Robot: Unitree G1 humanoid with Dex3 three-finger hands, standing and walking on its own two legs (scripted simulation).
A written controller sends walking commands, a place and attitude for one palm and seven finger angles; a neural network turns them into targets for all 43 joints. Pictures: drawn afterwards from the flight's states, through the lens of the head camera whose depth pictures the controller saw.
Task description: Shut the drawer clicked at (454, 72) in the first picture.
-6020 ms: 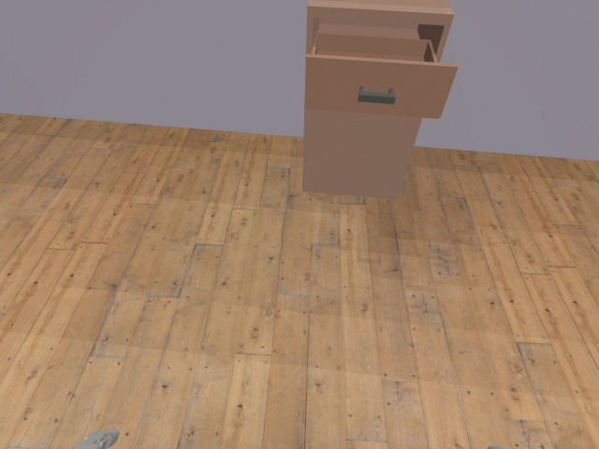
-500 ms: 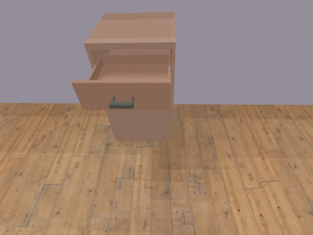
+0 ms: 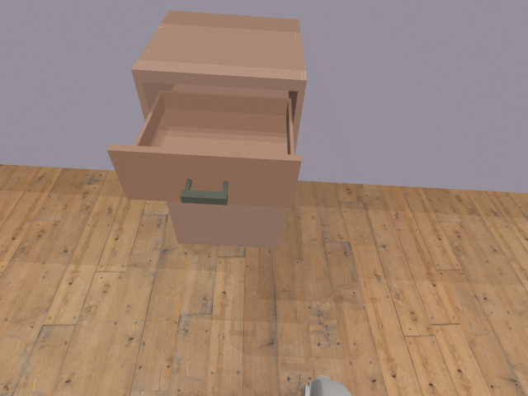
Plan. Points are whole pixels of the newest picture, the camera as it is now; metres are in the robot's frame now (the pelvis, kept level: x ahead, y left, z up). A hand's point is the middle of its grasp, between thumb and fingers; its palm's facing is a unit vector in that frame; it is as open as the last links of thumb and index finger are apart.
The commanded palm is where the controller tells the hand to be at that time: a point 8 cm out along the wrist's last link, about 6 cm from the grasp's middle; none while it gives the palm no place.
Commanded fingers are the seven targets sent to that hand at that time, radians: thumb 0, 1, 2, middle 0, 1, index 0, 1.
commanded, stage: take the last steps up to it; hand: left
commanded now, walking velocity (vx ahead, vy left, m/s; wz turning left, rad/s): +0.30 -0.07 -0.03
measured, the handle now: (205, 190) +0.55 +0.16 -0.07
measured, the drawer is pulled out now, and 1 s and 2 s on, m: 0.29 0.29 0.29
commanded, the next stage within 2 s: come to a stop and stand still in 0.54 s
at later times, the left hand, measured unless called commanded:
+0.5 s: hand (202, 376) +0.19 +0.12 -0.17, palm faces +0.07 -0.98 -0.20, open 7.2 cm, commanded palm none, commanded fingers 0.00 0.90 0.90 -0.20 -0.30 -0.20 -0.30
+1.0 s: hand (212, 348) +0.24 +0.11 -0.19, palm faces +0.07 -0.97 -0.23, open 7.4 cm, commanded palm none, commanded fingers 0.00 0.90 0.90 -0.20 -0.30 -0.20 -0.30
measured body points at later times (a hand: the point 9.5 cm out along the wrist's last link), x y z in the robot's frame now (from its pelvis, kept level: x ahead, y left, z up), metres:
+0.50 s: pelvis +0.16 -0.07 +0.00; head +0.17 -0.07 +0.45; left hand +0.19 +0.17 -0.16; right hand +0.22 -0.30 -0.15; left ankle +0.22 +0.07 -0.71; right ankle +0.19 -0.15 -0.74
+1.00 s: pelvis +0.23 -0.08 -0.01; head +0.25 -0.08 +0.44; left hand +0.24 +0.16 -0.17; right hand +0.29 -0.30 -0.17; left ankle +0.25 +0.05 -0.74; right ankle +0.24 -0.19 -0.74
